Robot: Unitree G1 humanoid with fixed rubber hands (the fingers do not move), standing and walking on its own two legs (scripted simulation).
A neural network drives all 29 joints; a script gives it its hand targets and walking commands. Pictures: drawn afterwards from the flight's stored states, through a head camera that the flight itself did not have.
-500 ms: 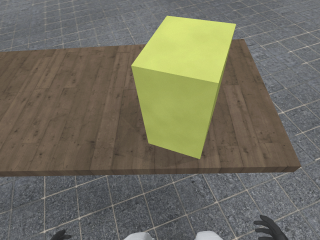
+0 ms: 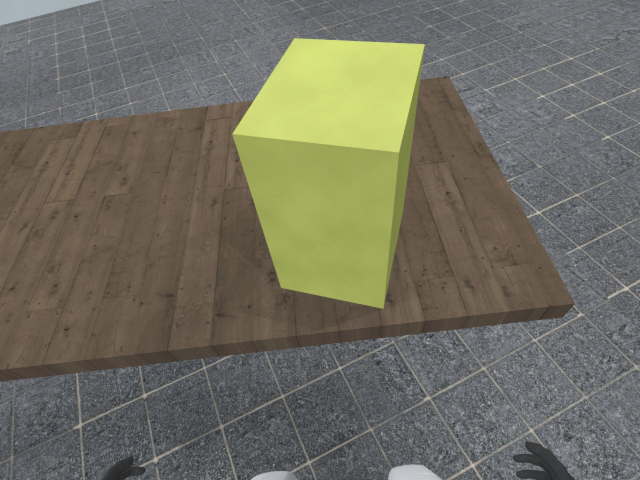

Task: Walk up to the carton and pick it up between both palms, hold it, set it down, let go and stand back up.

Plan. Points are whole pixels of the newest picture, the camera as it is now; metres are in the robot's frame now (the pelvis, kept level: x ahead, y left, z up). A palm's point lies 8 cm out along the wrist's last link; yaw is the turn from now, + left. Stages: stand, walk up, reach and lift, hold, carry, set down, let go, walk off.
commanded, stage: walk up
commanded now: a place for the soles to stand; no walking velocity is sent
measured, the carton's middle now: (342, 183) +0.46 -0.04 +0.10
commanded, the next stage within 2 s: reach and lift in 0.80 s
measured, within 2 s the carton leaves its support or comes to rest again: neither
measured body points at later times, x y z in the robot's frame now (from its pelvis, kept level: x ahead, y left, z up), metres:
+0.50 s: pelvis -0.01 +0.01 +0.00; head -0.01 -0.02 +0.45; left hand +0.10 +0.30 -0.09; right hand +0.08 -0.29 -0.13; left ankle +0.01 +0.11 -0.71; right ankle -0.01 -0.13 -0.71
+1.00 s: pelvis -0.02 +0.01 +0.00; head +0.00 -0.02 +0.45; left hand +0.11 +0.30 -0.09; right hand +0.10 -0.28 -0.12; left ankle +0.01 +0.11 -0.71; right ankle -0.01 -0.13 -0.71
